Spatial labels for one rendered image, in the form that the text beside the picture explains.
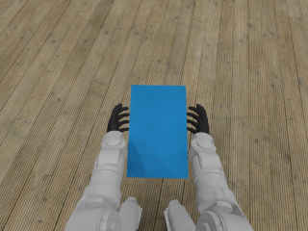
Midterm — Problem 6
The left robot thigh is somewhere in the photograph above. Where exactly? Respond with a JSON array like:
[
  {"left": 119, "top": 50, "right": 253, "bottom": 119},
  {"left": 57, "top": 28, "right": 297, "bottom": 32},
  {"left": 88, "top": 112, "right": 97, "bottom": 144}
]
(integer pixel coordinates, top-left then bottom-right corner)
[{"left": 118, "top": 201, "right": 142, "bottom": 231}]

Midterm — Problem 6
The carton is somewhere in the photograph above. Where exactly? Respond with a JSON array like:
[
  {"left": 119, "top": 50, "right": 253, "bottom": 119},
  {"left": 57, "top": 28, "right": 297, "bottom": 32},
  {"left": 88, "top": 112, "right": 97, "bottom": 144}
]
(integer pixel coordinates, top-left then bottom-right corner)
[{"left": 126, "top": 85, "right": 189, "bottom": 179}]

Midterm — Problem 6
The robot right shin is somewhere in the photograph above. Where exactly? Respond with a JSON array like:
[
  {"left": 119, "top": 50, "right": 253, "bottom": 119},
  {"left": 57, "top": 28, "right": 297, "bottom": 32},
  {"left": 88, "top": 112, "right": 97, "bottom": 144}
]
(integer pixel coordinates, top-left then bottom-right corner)
[{"left": 167, "top": 199, "right": 186, "bottom": 209}]

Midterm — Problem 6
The left robot hand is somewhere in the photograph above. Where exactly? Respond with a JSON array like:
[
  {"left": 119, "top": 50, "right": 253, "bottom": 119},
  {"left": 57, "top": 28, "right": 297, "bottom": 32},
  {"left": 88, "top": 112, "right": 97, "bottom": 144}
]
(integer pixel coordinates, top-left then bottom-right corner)
[{"left": 107, "top": 103, "right": 130, "bottom": 133}]

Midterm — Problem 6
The robot left forearm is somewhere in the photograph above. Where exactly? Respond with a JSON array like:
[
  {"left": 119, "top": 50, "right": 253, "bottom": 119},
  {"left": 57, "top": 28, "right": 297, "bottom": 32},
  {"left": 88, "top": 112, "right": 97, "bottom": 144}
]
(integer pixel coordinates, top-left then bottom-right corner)
[{"left": 64, "top": 130, "right": 128, "bottom": 231}]

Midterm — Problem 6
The robot right upper arm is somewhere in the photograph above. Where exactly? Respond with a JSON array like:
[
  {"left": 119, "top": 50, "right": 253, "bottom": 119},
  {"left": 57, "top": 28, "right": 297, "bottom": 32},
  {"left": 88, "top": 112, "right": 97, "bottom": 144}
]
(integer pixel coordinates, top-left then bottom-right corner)
[{"left": 195, "top": 209, "right": 254, "bottom": 231}]

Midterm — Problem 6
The right robot hand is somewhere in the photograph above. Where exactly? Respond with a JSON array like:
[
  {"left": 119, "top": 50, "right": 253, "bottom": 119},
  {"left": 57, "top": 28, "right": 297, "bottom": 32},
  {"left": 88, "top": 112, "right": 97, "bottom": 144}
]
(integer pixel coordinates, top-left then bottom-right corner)
[{"left": 187, "top": 104, "right": 210, "bottom": 135}]

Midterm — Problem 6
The robot left upper arm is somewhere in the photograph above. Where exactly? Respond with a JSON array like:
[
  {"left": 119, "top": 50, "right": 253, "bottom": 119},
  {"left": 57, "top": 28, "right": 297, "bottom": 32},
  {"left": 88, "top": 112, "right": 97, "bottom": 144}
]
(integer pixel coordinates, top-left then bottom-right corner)
[{"left": 64, "top": 206, "right": 122, "bottom": 231}]

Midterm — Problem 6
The robot right forearm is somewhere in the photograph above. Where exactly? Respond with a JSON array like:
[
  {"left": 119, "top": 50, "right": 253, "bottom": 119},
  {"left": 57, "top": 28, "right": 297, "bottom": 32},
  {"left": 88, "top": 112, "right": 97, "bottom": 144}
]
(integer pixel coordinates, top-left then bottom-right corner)
[{"left": 188, "top": 132, "right": 247, "bottom": 220}]

